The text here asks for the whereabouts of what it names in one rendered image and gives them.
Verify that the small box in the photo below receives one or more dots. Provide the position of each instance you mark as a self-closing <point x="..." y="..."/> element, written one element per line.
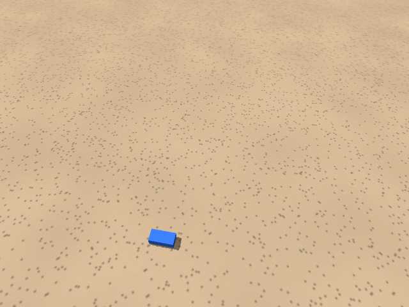
<point x="162" y="238"/>

